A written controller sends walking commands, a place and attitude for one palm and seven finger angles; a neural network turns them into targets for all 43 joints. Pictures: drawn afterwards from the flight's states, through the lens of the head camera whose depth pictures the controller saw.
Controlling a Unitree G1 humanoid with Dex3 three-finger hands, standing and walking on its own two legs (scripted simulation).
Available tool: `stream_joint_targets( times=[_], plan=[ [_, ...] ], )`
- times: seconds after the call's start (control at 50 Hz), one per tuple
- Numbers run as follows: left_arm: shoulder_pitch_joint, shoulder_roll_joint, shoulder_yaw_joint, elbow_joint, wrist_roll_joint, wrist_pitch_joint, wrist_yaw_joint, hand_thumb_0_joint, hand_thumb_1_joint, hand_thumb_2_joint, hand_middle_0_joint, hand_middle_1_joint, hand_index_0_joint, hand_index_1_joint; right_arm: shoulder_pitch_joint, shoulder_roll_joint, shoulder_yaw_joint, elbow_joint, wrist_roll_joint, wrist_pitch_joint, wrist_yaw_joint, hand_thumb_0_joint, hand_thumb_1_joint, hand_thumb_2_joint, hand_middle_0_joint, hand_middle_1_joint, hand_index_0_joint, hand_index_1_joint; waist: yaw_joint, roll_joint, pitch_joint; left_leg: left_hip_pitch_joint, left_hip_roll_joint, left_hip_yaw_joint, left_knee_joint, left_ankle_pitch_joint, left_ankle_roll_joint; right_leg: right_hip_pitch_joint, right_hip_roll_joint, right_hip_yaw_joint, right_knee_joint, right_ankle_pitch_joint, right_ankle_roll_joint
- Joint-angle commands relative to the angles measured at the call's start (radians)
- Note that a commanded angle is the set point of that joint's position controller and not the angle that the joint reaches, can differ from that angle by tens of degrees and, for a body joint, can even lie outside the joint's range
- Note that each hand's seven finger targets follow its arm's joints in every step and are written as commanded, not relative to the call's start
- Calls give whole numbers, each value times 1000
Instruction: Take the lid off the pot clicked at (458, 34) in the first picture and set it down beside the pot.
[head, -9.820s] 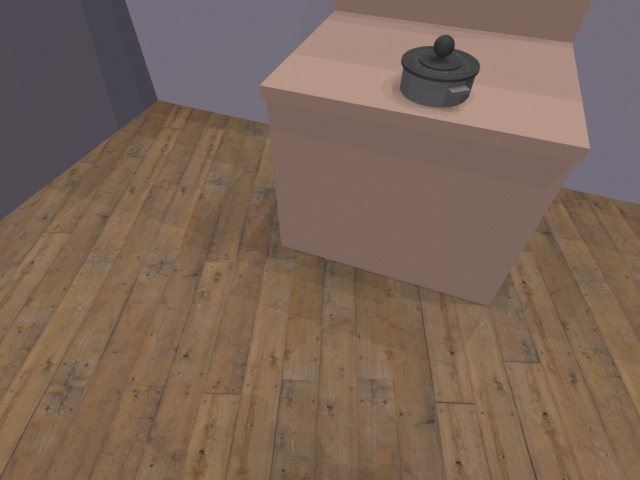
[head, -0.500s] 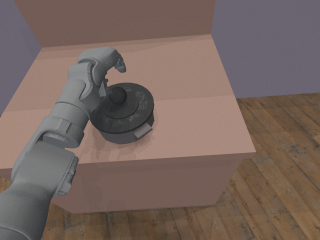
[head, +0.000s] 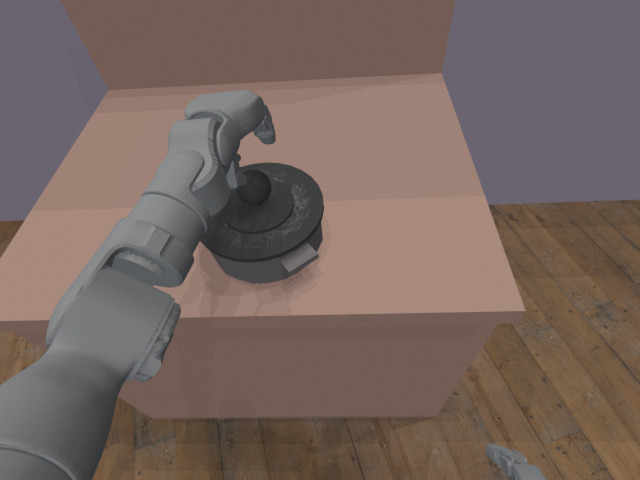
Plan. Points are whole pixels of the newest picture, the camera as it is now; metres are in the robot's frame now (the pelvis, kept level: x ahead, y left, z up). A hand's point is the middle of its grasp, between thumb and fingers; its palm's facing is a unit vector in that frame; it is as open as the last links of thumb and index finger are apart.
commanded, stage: lower the open fingers around the knob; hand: left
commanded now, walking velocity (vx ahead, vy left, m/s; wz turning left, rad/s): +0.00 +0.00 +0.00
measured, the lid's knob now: (253, 187) +0.50 +0.09 +0.07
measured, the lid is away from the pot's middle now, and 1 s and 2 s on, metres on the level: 0.00 0.00 0.00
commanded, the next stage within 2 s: close the fingers and squeeze the knob in 1.06 s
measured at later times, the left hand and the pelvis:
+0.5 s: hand (246, 183) +0.46 +0.09 +0.12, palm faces -0.31 -0.04 -0.95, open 10.3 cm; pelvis +0.00 -0.01 +0.00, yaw -1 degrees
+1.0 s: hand (251, 194) +0.47 +0.09 +0.09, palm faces -0.34 -0.04 -0.94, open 10.3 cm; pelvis +0.00 -0.01 +0.00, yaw -1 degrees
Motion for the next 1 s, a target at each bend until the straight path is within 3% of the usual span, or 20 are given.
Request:
stream_joint_targets(
  times=[0.0, 0.04, 0.06, 0.1, 0.14, 0.24, 0.26, 0.3, 0.32, 0.4, 0.46, 0.5, 0.56, 0.62, 0.7, 0.76, 0.82, 0.88, 0.92, 0.98],
  plan=[
    [-534, 211, 105, -140, 12, 9, 32, 0, -347, 1480, -821, -81, -821, -81, -7, -134, -41, -102, 1, -25, -2, 0, -900, -900, 200, 300, 200, 300, -12, -132, -402, 280, -33, -43, 10, 270, 41, 35, 63, -6, -38, 406, -53],
    [-556, 175, 76, -236, 11, -10, 28, 0, -347, 1480, -821, -81, -821, -81, -8, -125, -48, -116, -3, -33, 0, 0, -900, -900, 200, 300, 200, 300, -13, -92, -467, 346, -32, -51, 22, 337, 42, 39, 62, -6, -32, 440, -54],
    [-515, 179, 89, -227, 9, -18, 24, 0, -347, 1480, -821, -81, -821, -81, -4, -123, -52, -123, -5, -37, -1, 0, -900, -900, 200, 300, 200, 300, -11, -128, -471, 342, -32, -51, 33, 367, 49, 51, 63, -4, -37, 465, -53],
    [-436, 245, 145, -152, 12, -17, 31, 0, -347, 1480, -821, -81, -821, -81, 8, -135, -47, -113, 0, -30, -3, 0, -900, -900, 200, 300, 200, 300, 1, -164, -419, 291, -30, -39, 17, 324, 47, 68, 65, -3, -39, 455, -49],
    [-460, 200, 100, -162, 11, -17, 37, 0, -347, 1480, -821, -81, -821, -81, 6, -134, -46, -109, 5, -26, -3, 0, -900, -900, 200, 300, 200, 300, -7, -162, -376, 265, -30, -32, 5, 275, 45, 46, 65, -8, -45, 423, -48],
    [-475, 226, 121, -273, 16, -40, 64, 0, -347, 1480, -821, -81, -821, -81, 4, -128, -55, -120, 0, -36, -2, 0, -900, -900, 200, 300, 200, 300, 2, -90, -457, 341, -25, -46, 20, 359, 47, 63, 67, -2, -33, 459, -53],
    [-445, 193, 106, -282, 9, -40, 66, 0, -347, 1480, -821, -81, -821, -81, 2, -124, -58, -125, -2, -38, 1, 0, -900, -900, 200, 300, 200, 300, 1, -96, -456, 336, -27, -45, 28, 385, 50, 62, 66, -3, -36, 479, -53],
    [-345, 235, 144, -146, 14, -19, 80, 0, -347, 1480, -821, -81, -821, -81, 6, -135, -50, -107, 5, -29, 0, 0, -900, -900, 200, 300, 200, 300, 10, -161, -382, 265, -23, -32, 11, 304, 45, 62, 71, -9, -38, 434, -48],
    [-374, 207, 115, -149, 12, -11, 82, 0, -347, 1480, -821, -81, -821, -81, -1, -136, -49, -104, 8, -25, 0, 0, -900, -900, 200, 300, 200, 300, 2, -165, -352, 245, -23, -25, 1, 257, 43, 45, 68, -9, -47, 408, -46],
    [-487, 195, 89, -280, 10, -28, 87, 0, -347, 1480, -821, -81, -821, -81, -12, -127, -57, -112, 4, -34, -3, 0, -900, -900, 200, 300, 200, 300, -13, -87, -436, 328, -25, -40, 21, 293, 48, 41, 69, -2, -39, 420, -52],
    [-424, 151, 70, -195, 3, -21, 85, 0, -347, 1480, -821, -81, -821, -81, -1, -125, -57, -101, 5, -28, -6, 0, -900, -900, 200, 300, 200, 300, -19, -133, -396, 294, -26, -34, 24, 290, 49, 25, 70, -5, -46, 422, -49],
    [-418, 183, 92, -159, 2, -17, 90, 0, -347, 1480, -821, -81, -821, -81, -2, -132, -52, -94, 8, -23, -10, 0, -900, -900, 200, 300, 200, 300, -18, -156, -373, 263, -27, -23, 15, 239, 49, 31, 68, 0, -50, 403, -45],
    [-475, 133, 50, -222, 6, -37, 92, 0, -347, 1480, -821, -81, -821, -81, -14, -121, -54, -102, 6, -27, -12, 0, -900, -900, 200, 300, 200, 300, -25, -116, -418, 299, -25, -29, 28, 280, 49, 23, 65, 0, -38, 422, -51],
    [-389, 155, 76, -99, 8, -24, 98, 0, -347, 1480, -821, -81, -821, -81, 3, -130, -49, -86, 7, -13, -11, 0, -900, -900, 200, 300, 200, 300, -23, -147, -367, 254, -22, -27, 22, 250, 43, 10, 69, -4, -39, 394, -48],
    [-391, 159, 83, -119, 10, -36, 104, 0, -347, 1480, -821, -81, -821, -81, -1, -127, -51, -95, 4, -8, -11, 0, -900, -900, 200, 300, 200, 300, -20, -129, -400, 263, -23, -27, 30, 270, 45, 24, 67, -1, -32, 415, -50],
    [-405, 98, 42, -118, 5, -39, 105, 0, -347, 1480, -821, -81, -821, -81, 3, -126, -55, -90, 5, -1, -11, 0, -900, -900, 200, 300, 200, 300, -34, -132, -378, 258, -18, -26, 34, 267, 45, -11, 69, -4, -37, 397, -51],
    [-401, 161, 94, -120, 1, -46, 116, 0, -347, 1480, -821, -81, -821, -81, 20, -131, -57, -86, 1, -3, -16, 0, -900, -900, 200, 300, 200, 300, -27, -148, -417, 262, -21, -21, 40, 276, 49, 26, 69, 3, -34, 433, -47],
    [-382, 107, 50, -126, 8, -56, 118, 0, -347, 1480, -821, -81, -821, -81, 19, -128, -61, -86, 2, 0, -11, 0, -900, -900, 200, 300, 200, 300, -34, -118, -405, 274, -17, -22, 47, 310, 47, -4, 71, -4, -28, 441, -50],
    [-409, 158, 89, -149, 7, -56, 132, 0, -347, 1480, -821, -81, -821, -81, 30, -130, -62, -81, 1, -1, -11, 0, -900, -900, 200, 300, 200, 300, -28, -100, -430, 285, -17, -26, 47, 311, 47, 8, 74, -1, -27, 437, -51],
    [-387, 145, 82, -137, 5, -55, 139, 0, -347, 1480, -821, -81, -821, -81, 34, -131, -65, -77, 1, -2, -12, 0, -900, -900, 200, 300, 200, 300, -31, -121, -423, 277, -15, -23, 49, 315, 49, 8, 74, -1, -30, 448, -49]
  ],
)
